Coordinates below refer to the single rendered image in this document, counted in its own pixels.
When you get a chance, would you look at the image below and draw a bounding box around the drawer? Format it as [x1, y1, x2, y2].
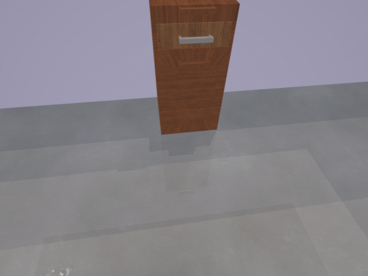
[156, 21, 232, 49]

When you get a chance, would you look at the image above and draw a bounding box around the handle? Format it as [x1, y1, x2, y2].
[179, 34, 214, 44]
[179, 61, 211, 68]
[179, 7, 217, 15]

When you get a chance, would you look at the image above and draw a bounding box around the cabinet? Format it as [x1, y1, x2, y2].
[149, 0, 240, 135]

